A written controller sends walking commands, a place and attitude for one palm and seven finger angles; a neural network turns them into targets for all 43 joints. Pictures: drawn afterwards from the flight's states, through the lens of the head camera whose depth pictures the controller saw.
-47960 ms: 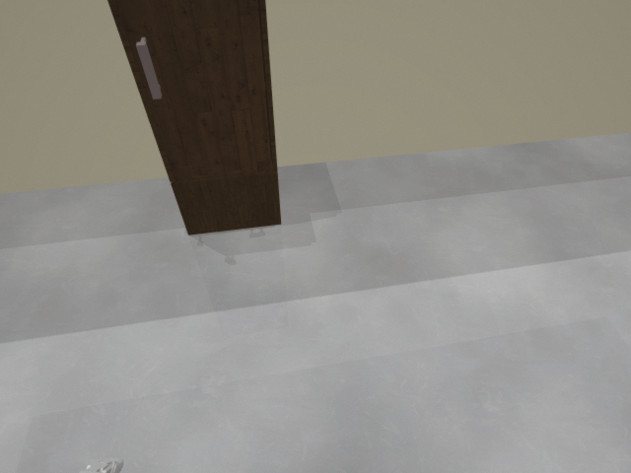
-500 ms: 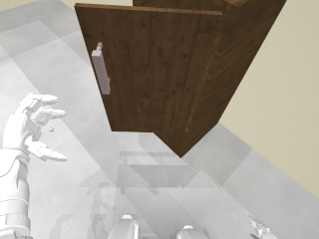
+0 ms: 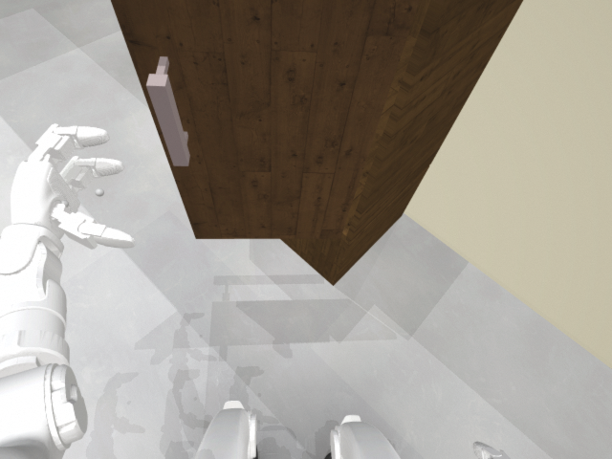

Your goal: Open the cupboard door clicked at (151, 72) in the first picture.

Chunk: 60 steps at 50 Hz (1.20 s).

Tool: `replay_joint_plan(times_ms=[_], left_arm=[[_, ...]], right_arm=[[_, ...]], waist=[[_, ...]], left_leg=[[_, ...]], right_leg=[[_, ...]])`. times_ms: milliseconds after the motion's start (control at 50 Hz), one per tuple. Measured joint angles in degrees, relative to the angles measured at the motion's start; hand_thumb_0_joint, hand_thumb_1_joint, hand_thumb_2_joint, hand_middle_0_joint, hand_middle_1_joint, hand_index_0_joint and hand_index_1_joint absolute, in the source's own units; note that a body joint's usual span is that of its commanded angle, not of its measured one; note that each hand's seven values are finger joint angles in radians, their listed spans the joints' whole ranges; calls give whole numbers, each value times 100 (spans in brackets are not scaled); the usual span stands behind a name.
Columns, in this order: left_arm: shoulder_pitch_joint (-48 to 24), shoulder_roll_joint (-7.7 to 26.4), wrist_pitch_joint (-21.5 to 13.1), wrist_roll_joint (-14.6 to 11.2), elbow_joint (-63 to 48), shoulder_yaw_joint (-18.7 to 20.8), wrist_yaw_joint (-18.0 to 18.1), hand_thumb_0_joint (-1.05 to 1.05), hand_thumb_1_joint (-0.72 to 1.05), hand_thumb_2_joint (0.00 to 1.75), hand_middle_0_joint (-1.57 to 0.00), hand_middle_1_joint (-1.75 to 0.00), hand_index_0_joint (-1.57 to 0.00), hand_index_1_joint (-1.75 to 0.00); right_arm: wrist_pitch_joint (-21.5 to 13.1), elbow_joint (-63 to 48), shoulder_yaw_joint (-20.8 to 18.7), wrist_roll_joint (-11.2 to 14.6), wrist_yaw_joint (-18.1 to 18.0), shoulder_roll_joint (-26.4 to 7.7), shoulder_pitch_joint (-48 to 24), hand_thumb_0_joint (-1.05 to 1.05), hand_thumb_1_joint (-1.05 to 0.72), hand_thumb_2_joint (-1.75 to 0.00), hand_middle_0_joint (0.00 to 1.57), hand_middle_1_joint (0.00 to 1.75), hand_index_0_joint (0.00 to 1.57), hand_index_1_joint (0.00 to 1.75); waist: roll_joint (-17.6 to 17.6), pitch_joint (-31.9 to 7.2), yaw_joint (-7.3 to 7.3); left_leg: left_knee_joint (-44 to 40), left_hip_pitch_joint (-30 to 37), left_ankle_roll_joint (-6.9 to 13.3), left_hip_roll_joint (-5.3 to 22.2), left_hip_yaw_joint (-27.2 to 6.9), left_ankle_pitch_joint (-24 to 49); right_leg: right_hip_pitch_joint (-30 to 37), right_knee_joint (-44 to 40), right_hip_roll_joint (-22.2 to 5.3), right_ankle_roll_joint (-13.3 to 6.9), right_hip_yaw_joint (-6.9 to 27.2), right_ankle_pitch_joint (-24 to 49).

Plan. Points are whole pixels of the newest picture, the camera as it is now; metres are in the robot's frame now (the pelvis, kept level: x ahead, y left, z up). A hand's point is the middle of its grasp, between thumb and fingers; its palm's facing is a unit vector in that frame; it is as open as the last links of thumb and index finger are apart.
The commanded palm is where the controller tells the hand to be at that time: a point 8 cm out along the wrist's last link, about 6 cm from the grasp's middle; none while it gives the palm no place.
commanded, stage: move the hooked fingers beside the handle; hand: left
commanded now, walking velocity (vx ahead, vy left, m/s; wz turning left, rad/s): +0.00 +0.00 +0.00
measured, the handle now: (173, 114) +0.57 +0.20 +0.06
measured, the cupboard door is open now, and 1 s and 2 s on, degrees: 46 46 46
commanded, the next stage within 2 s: slide the fingers in behind the handle in 1.38 s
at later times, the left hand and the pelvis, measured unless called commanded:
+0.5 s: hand (119, 149) +0.50 +0.26 +0.06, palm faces +0.05 -1.00 -0.01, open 14.0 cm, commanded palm +0.49 +0.29 +0.06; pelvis +0.00 +0.00 -0.01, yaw -1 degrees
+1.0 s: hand (116, 146) +0.50 +0.26 +0.07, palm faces +0.05 -1.00 -0.02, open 14.0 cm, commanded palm +0.49 +0.29 +0.06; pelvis +0.00 +0.00 -0.01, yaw -1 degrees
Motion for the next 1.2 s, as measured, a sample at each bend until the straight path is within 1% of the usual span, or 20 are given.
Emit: replay_joint_plan(times_ms=[160,320,400,540,640,720,780,880,1020,1100,1200], left_arm=[[-627,286,-61,149,596,82,-9,-1,-50,30,-30,-120,-30,-120],[-1164,633,8,303,1004,205,21,-1,-50,30,-30,-120,-30,-120],[-1321,732,14,345,1073,256,29,-1,-50,30,-30,-120,-30,-120],[-1661,906,119,491,1331,246,132,-1,-50,30,-30,-120,-30,-120],[-1896,976,94,559,1368,254,213,-1,-50,30,-30,-120,-30,-120],[-1877,948,143,567,1366,239,219,-1,-50,30,-30,-120,-29,-120],[-1761,939,185,601,1337,372,230,-1,-50,30,-30,-120,-30,-120],[-1485,896,47,562,1114,502,256,-1,-50,30,-30,-120,-30,-120],[-1469,742,25,410,1122,171,182,-1,-50,30,-30,-120,-29,-120],[-1587,741,54,445,1315,114,217,-1,-51,29,-30,-120,-30,-120],[-1655,773,-56,503,1266,142,289,-1,-51,29,-30,-120,-30,-120]], right_arm=[[158,108,13,-28,6,-29,70,1,-91,-89,20,30,20,30],[270,128,45,-55,7,-58,142,1,-91,-89,20,30,20,30],[332,126,46,-74,32,-59,197,1,-91,-89,20,30,20,30],[415,108,102,-101,53,-59,252,1,-91,-89,20,30,20,30],[454,108,115,-143,79,-40,262,1,-91,-89,20,30,20,30],[529,61,120,-149,115,-29,302,1,-91,-89,20,30,20,30],[564,8,138,-152,129,-24,316,1,-91,-89,20,30,20,30],[565,-1,111,-145,152,8,337,1,-91,-89,20,30,20,30],[599,110,91,-109,143,10,284,1,-91,-89,20,30,20,30],[563,76,119,-107,116,-20,192,1,-91,-89,20,30,20,30],[508,24,101,-140,104,-44,95,1,-91,-89,20,30,20,30]], waist=[[4,19,-113],[14,42,-286],[25,45,-341],[60,63,-445],[75,74,-512],[92,67,-521],[97,73,-535],[83,59,-499],[69,38,-371],[44,33,-395],[31,38,-440]], left_leg=[[156,-274,-13,32,-34,-41],[303,-559,-23,81,-62,-82],[333,-635,-22,103,-58,-98],[377,-777,-14,113,-81,-104],[422,-895,-11,121,-95,-110],[395,-889,0,131,-65,-111],[375,-857,11,147,-34,-117],[356,-778,9,166,-15,-138],[295,-649,7,112,-87,-116],[306,-667,9,93,-117,-100],[391,-774,4,96,-134,-111]], right_leg=[[-263,139,34,-15,-26,-36],[-536,251,84,-25,-44,-54],[-611,262,106,-22,-35,-51],[-731,270,119,-12,-54,-43],[-836,292,129,-9,-65,-39],[-843,262,136,2,-34,-24],[-826,240,149,11,-2,-14],[-751,208,166,13,20,-16],[-571,119,126,10,-55,-16],[-574,128,111,10,-85,-14],[-675,210,115,7,-99,-27]])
